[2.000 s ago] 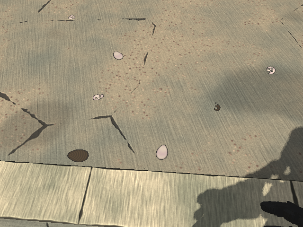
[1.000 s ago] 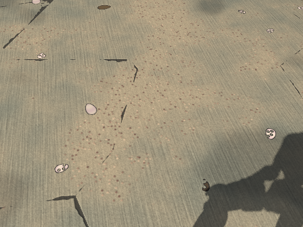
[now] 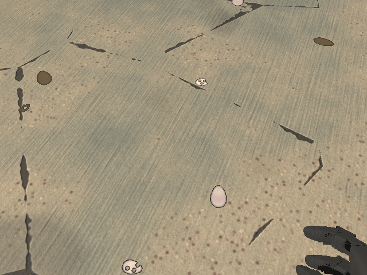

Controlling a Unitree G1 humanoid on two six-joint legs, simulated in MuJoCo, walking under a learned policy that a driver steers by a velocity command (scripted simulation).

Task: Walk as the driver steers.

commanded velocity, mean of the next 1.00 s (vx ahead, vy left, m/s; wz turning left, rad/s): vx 0.50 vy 0.00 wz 0.05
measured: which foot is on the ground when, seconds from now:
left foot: up 0.00-0.02, down 0.04-0.56, up 0.58-1.00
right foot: down 0.00-0.04, up 0.06-0.52, down 0.54-1.00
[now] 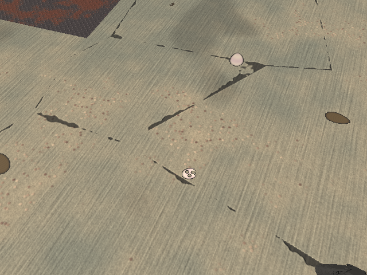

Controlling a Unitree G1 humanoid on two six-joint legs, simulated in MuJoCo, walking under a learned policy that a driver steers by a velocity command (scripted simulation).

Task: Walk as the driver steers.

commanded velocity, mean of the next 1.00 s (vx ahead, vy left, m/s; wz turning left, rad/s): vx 0.35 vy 0.00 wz -0.38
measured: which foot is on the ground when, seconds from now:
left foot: up 0.00-0.06, down 0.08-0.62, up 0.64-1.00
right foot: down 0.00-0.10, up 0.12-0.60, down 0.62-1.00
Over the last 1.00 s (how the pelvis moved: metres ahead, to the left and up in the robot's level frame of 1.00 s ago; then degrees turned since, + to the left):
0.53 -0.04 0.01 1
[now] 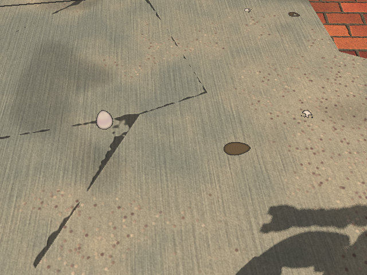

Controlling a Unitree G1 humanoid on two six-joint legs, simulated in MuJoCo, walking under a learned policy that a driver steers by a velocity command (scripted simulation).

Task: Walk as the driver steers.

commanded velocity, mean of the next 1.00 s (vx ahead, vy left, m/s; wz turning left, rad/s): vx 0.02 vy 0.00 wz -0.15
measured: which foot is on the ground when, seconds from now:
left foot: up 0.00-0.08, down 0.10-1.00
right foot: down 0.00-0.10, up 0.12-0.40, down 0.42-1.00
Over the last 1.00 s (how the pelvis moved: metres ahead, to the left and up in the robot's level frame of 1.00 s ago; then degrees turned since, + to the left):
0.45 -0.02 0.00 -26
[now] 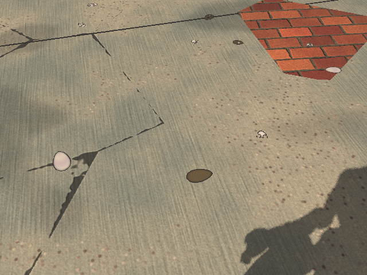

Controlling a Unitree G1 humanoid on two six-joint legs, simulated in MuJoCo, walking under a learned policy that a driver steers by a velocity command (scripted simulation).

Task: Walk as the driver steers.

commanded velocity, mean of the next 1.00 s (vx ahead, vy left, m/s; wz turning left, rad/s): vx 0.00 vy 0.00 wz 0.00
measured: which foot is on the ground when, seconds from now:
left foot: down 0.00-1.00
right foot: down 0.00-1.00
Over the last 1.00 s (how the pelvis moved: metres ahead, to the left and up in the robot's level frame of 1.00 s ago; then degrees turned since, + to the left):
0.04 0.00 0.00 -6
